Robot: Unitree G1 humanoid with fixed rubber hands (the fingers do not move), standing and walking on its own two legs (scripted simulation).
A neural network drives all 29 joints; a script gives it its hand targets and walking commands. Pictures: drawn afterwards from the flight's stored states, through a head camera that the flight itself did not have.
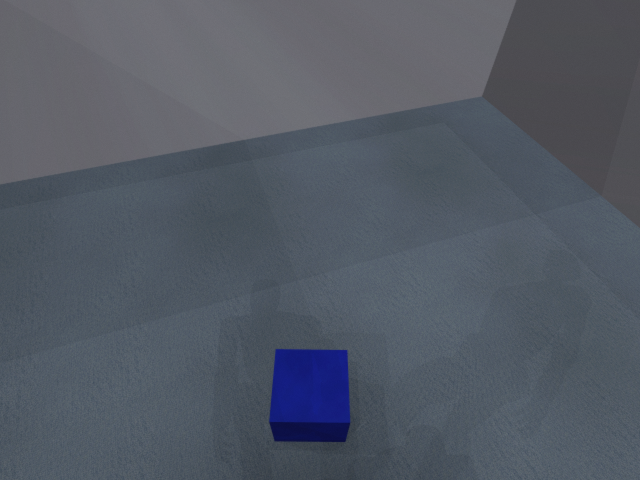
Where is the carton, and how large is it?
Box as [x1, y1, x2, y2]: [269, 349, 349, 441]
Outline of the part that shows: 276,349 269,419 274,440 344,441 349,425 346,350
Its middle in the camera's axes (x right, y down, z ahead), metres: -0.03 +0.46 +1.13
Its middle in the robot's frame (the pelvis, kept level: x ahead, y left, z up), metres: +0.45 +0.01 -0.68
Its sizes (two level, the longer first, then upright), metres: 0.209 0.199 0.195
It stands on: the floor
